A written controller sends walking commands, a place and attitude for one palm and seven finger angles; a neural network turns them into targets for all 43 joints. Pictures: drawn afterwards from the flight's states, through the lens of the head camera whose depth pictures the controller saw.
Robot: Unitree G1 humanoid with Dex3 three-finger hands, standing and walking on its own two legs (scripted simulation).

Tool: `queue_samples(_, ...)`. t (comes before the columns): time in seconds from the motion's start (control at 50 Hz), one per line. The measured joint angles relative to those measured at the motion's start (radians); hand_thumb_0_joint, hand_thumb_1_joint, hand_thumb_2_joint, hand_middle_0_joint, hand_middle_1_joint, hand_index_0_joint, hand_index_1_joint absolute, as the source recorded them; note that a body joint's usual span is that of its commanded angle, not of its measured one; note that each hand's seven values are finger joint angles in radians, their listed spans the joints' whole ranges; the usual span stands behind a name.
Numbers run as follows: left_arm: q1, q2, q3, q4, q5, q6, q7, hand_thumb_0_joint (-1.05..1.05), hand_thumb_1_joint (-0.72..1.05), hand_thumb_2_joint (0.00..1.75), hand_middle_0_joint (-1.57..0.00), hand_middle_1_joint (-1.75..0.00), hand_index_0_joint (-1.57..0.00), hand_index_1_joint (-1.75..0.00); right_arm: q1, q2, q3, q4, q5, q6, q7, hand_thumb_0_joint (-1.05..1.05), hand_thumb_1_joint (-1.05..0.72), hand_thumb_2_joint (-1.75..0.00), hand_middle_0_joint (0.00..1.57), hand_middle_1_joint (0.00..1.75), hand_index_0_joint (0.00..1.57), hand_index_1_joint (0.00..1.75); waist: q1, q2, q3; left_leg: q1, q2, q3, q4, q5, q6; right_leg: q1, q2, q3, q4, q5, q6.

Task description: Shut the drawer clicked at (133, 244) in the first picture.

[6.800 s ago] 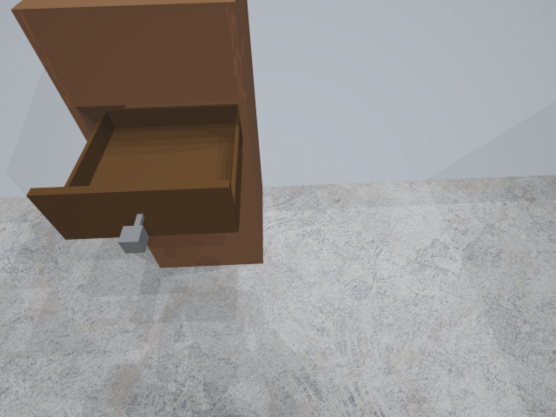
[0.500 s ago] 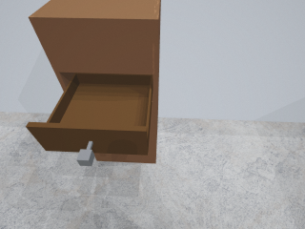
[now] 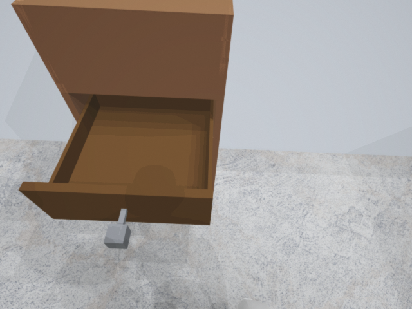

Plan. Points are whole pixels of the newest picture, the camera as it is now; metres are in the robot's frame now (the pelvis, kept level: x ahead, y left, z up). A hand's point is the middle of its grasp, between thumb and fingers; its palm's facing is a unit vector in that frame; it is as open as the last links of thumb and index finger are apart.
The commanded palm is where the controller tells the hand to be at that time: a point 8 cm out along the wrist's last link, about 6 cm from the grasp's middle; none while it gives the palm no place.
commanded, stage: come to a stop and stand still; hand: left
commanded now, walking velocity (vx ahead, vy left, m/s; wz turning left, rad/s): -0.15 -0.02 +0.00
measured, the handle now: (120, 227) +0.28 +0.20 -0.06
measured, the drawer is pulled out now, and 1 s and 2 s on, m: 0.29 0.29 0.29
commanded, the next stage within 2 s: look again from close up in 1.12 s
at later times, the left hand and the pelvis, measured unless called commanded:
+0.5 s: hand out of the picture +0.06 +0.22 -0.19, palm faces +0.02 -0.98 -0.21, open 7.4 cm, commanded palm none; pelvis +0.01 +0.03 -0.01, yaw -2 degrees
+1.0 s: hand out of the picture -0.02 +0.20 -0.17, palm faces -0.05 -0.98 -0.20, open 7.4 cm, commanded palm none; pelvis -0.02 +0.03 +0.01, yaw -4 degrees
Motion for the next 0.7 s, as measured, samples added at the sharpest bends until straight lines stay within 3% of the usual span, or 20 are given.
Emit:
queue_samples(0.1, -0.028, -0.003, -0.002, -0.044, 0.004, -0.010, -0.004, 0.01, 0.92, 0.90, -0.20, -0.30, -0.20, -0.29, -0.032, -0.006, -0.031, -0.017, 0.008, 0.021, 0.003, 0.00, -0.90, -0.90, 0.20, 0.30, 0.20, 0.30, 0.006, 0.018, 0.022, -0.036, 0.012, -0.002, 0.133, -0.050, -0.023, 0.094, 0.022, -0.024, -0.193, 0.093, -0.029)
queue_samples(0.18, -0.025, -0.013, -0.010, -0.043, 0.002, -0.039, 0.004, 0.01, 0.91, 0.90, -0.20, -0.30, -0.20, -0.29, -0.109, -0.047, -0.063, -0.044, 0.020, 0.047, 0.009, 0.00, -0.91, -0.89, 0.20, 0.30, 0.20, 0.30, 0.018, 0.022, 0.035, -0.235, 0.011, -0.061, 0.568, -0.163, -0.086, 0.132, 0.023, -0.014, -0.233, 0.035, -0.042)
queue_samples(0.24, -0.019, -0.021, -0.015, -0.032, 0.004, -0.029, 0.011, 0.01, 0.92, 0.90, -0.20, -0.30, -0.20, -0.29, -0.186, -0.082, -0.078, -0.077, 0.017, 0.059, 0.014, 0.00, -0.91, -0.90, 0.20, 0.30, 0.20, 0.30, 0.019, 0.022, 0.040, -0.332, 0.033, -0.104, 0.675, -0.177, -0.109, 0.147, 0.021, -0.001, -0.268, 0.058, -0.036)
queue_samples(0.34, -0.015, -0.008, -0.013, -0.034, 0.012, -0.018, 0.000, 0.01, 0.93, 0.90, -0.20, -0.30, -0.20, -0.29, -0.284, -0.120, -0.083, -0.131, 0.014, 0.054, 0.028, 0.00, -0.91, -0.90, 0.20, 0.30, 0.20, 0.30, 0.033, 0.007, 0.051, -0.369, 0.078, -0.132, 0.542, -0.124, -0.135, 0.136, 0.006, 0.026, -0.281, 0.079, -0.020)
queue_samples(0.4, -0.008, 0.002, -0.011, -0.039, 0.015, -0.013, -0.008, 0.01, 0.92, 0.90, -0.20, -0.30, -0.20, -0.29, -0.310, -0.130, -0.079, -0.149, 0.015, 0.044, 0.033, 0.00, -0.91, -0.90, 0.20, 0.30, 0.20, 0.30, 0.043, -0.008, 0.051, -0.331, 0.084, -0.125, 0.400, -0.067, -0.140, 0.123, -0.005, 0.041, -0.259, 0.077, -0.004)
queue_samples(0.44, 0.004, 0.010, -0.008, -0.039, 0.011, -0.008, -0.012, 0.01, 0.91, 0.90, -0.20, -0.30, -0.20, -0.29, -0.308, -0.131, -0.074, -0.156, 0.016, 0.032, 0.036, 0.00, -0.91, -0.90, 0.20, 0.30, 0.20, 0.30, 0.043, -0.015, 0.042, -0.270, 0.083, -0.112, 0.250, 0.045, -0.139, 0.111, -0.010, 0.047, -0.226, 0.063, 0.012)
queue_samples(0.48, 0.005, 0.023, -0.004, -0.034, 0.005, 0.003, -0.014, 0.01, 0.91, 0.90, -0.20, -0.30, -0.20, -0.29, -0.294, -0.122, -0.068, -0.152, 0.012, 0.019, 0.035, 0.00, -0.91, -0.90, 0.20, 0.30, 0.20, 0.30, 0.046, -0.037, 0.038, -0.235, 0.072, -0.098, 0.196, 0.091, -0.108, 0.103, -0.020, 0.058, -0.181, 0.035, 0.023)
queue_samples(0.52, 0.004, 0.038, 0.000, -0.029, 0.001, 0.015, -0.010, 0.01, 0.91, 0.90, -0.20, -0.30, -0.20, -0.29, -0.277, -0.104, -0.053, -0.142, 0.001, 0.024, 0.039, 0.00, -0.91, -0.90, 0.20, 0.30, 0.20, 0.30, 0.057, -0.060, 0.028, -0.227, 0.061, -0.087, 0.194, 0.082, -0.088, 0.092, -0.015, 0.078, -0.110, -0.089, 0.023)
queue_samples(0.6, 0.011, 0.045, -0.002, -0.026, 0.005, 0.020, -0.010, 0.01, 0.91, 0.90, -0.20, -0.30, -0.20, -0.29, -0.256, -0.080, -0.031, -0.119, -0.005, 0.039, 0.037, 0.00, -0.91, -0.90, 0.20, 0.30, 0.20, 0.30, 0.068, -0.059, -0.001, -0.224, 0.057, -0.087, 0.132, 0.119, -0.076, 0.093, 0.002, 0.079, 0.004, -0.140, 0.023)
queue_samples(0.64, 0.026, 0.040, -0.010, -0.022, 0.005, 0.012, -0.013, 0.01, 0.91, 0.90, -0.20, -0.30, -0.20, -0.29, -0.257, -0.084, -0.031, -0.112, -0.004, 0.041, 0.036, 0.00, -0.93, -0.90, 0.20, 0.30, 0.20, 0.30, 0.068, -0.048, -0.012, -0.231, 0.053, -0.082, 0.108, 0.138, -0.073, 0.125, -0.002, 0.068, -0.032, -0.134, 0.025)
queue_samples(0.7, 0.055, 0.031, -0.024, -0.004, 0.004, -0.005, -0.014, 0.01, 0.91, 0.90, -0.20, -0.30, -0.20, -0.29, -0.254, -0.091, -0.033, -0.104, 0.002, 0.036, 0.040, 0.00, -0.93, -0.90, 0.20, 0.30, 0.20, 0.30, 0.063, -0.037, -0.029, -0.253, 0.042, -0.068, 0.111, 0.146, -0.076, 0.223, -0.014, 0.057, -0.237, -0.028, 0.026)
